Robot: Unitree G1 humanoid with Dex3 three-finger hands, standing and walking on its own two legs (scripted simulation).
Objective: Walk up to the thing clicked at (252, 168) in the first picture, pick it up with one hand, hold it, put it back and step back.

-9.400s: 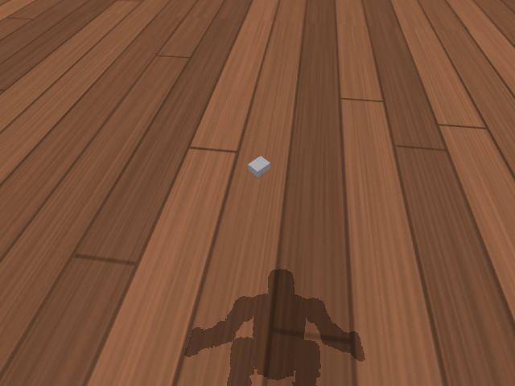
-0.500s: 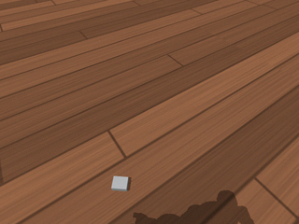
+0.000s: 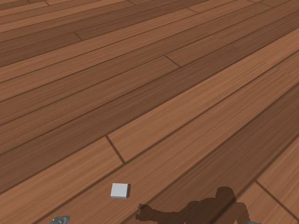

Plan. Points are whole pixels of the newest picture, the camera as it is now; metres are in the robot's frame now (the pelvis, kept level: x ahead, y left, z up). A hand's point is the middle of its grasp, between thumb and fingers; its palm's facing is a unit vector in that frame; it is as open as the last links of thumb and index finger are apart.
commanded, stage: walk up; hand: left
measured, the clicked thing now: (119, 190) +0.40 +0.24 -0.76
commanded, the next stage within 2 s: stand in 0.96 s
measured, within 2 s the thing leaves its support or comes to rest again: neither
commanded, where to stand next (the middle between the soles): +0.02 -0.03 m, yaw -1 degrees
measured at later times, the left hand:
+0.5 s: hand out of the picture +0.07 +0.25 -0.15, palm faces -0.02 -0.94 -0.34, open 7.3 cm
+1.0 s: hand out of the picture +0.06 +0.24 -0.16, palm faces -0.03 -0.95 -0.32, open 7.3 cm
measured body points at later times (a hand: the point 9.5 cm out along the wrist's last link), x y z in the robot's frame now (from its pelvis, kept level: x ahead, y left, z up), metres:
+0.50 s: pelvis -0.01 -0.01 +0.00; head +0.00 -0.01 +0.45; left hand +0.08 +0.29 -0.13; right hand +0.07 -0.31 -0.13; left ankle -0.04 +0.11 -0.75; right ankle -0.02 -0.12 -0.75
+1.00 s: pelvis -0.02 +0.00 +0.00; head -0.01 +0.00 +0.45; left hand +0.06 +0.29 -0.13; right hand +0.05 -0.31 -0.13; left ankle -0.04 +0.11 -0.75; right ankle -0.02 -0.12 -0.75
